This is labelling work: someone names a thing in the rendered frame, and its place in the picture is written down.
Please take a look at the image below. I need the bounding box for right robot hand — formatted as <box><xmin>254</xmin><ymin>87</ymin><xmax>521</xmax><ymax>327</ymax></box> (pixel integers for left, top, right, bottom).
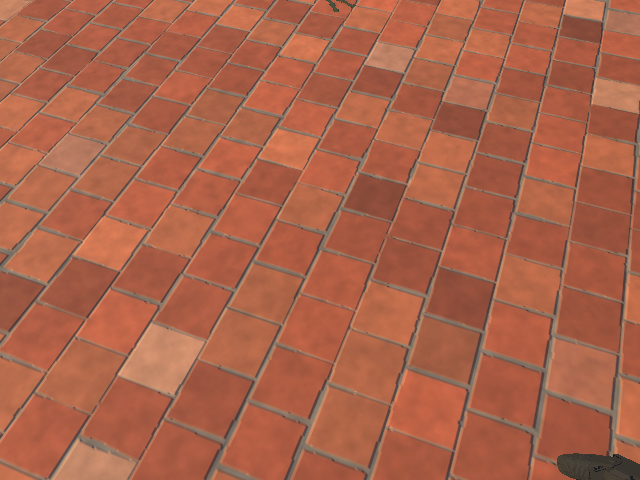
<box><xmin>557</xmin><ymin>453</ymin><xmax>640</xmax><ymax>480</ymax></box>

